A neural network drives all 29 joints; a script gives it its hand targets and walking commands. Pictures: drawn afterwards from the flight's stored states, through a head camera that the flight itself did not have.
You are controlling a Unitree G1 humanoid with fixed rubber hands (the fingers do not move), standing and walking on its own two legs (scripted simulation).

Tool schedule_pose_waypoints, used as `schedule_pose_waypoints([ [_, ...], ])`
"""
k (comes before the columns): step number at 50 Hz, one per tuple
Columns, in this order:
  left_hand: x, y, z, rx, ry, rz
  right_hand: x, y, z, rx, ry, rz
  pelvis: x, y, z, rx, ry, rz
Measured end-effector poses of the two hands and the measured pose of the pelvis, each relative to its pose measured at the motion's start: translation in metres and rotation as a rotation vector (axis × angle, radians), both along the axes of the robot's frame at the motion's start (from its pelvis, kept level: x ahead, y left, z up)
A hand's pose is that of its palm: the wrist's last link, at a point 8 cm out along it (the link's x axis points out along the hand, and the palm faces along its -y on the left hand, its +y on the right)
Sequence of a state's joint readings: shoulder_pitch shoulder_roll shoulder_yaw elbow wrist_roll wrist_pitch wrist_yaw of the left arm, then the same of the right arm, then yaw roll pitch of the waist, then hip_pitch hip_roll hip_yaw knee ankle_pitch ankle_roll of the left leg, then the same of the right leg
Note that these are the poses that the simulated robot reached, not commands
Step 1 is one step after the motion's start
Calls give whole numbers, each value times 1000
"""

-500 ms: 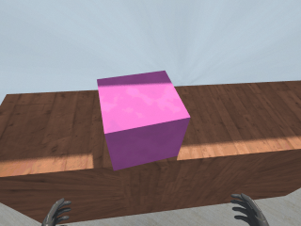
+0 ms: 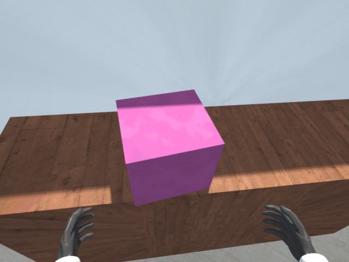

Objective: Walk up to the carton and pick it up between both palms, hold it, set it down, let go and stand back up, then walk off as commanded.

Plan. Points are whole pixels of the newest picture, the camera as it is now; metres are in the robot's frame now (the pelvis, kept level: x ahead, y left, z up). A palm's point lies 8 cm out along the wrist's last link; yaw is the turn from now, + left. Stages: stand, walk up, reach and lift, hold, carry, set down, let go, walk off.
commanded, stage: reach and lift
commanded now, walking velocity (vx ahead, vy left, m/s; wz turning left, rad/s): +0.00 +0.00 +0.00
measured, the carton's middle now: (165, 146) +0.43 +0.04 +0.01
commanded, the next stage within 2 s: none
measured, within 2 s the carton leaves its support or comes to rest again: neither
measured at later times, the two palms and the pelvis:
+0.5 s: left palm (73, 230) +0.20 +0.21 +0.02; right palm (292, 221) +0.23 -0.23 +0.03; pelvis +0.00 -0.01 +0.00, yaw +0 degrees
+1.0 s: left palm (81, 187) +0.27 +0.21 +0.07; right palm (282, 170) +0.32 -0.23 +0.08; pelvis +0.02 -0.01 +0.00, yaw +0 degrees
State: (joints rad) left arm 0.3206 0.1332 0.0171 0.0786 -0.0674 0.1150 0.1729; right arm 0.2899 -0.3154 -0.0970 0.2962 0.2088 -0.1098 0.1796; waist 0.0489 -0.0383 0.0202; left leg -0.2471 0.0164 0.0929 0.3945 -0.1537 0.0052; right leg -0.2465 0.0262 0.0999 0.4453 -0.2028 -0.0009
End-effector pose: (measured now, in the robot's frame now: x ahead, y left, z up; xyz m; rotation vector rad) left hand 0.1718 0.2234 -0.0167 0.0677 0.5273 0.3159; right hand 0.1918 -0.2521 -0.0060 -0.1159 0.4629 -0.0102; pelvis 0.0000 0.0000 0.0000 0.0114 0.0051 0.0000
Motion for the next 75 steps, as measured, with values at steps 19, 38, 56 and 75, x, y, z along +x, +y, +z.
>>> schedule_pose_waypoints([
  [19,18,-11,34,-12,-175,4,18,14,29,62,-147,40,8,-7,1,8,11,-1],
  [38,80,-18,63,-47,-166,-36,103,24,67,87,-199,71,14,-7,2,7,28,-1],
  [56,104,-13,107,-4,-222,-97,145,39,104,111,-259,97,9,-5,3,4,24,-1],
  [75,160,-7,135,-17,-207,-77,221,55,133,130,-212,109,15,-6,3,5,33,-1],
])
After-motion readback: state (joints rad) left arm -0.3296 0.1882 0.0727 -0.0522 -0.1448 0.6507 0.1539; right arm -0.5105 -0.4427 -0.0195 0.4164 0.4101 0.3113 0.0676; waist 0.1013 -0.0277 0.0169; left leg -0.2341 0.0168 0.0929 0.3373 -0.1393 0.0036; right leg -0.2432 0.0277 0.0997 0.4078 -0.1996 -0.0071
